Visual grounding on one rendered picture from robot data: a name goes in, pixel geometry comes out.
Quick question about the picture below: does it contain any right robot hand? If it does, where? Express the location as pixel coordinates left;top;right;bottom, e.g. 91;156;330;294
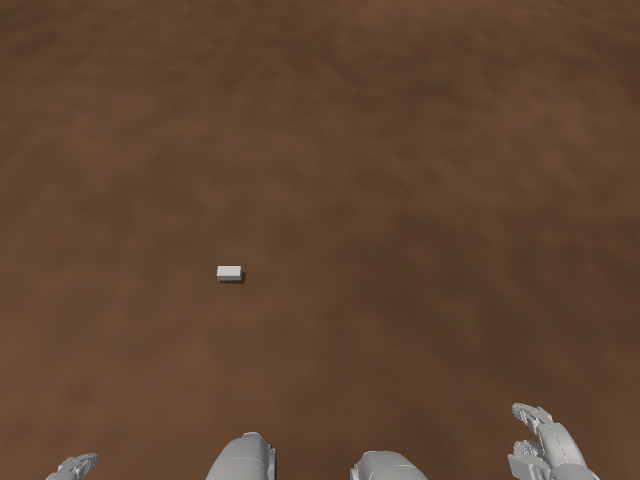
508;403;587;480

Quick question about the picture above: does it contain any small box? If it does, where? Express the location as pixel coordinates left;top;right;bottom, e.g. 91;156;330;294
217;266;242;280

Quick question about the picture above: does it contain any left robot hand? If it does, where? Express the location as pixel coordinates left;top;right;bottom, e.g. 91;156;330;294
45;453;99;480

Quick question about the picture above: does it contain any right robot arm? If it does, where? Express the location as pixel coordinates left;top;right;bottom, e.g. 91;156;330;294
549;463;600;480

